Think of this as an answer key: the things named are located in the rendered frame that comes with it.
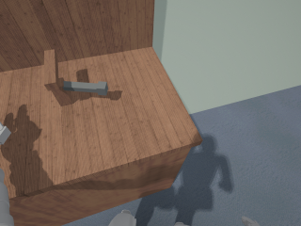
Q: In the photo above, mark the left robot forearm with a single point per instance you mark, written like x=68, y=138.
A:
x=6, y=219

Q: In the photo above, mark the right robot hand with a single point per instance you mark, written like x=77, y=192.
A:
x=249, y=222

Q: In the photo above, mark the left robot shin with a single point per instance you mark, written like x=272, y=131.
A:
x=126, y=212

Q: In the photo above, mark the left robot thigh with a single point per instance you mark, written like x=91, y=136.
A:
x=123, y=219

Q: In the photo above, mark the left robot hand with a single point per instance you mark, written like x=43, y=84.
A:
x=4, y=133

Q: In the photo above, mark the counter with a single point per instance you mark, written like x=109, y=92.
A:
x=73, y=154

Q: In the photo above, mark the tap lever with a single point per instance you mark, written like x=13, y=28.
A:
x=101, y=87

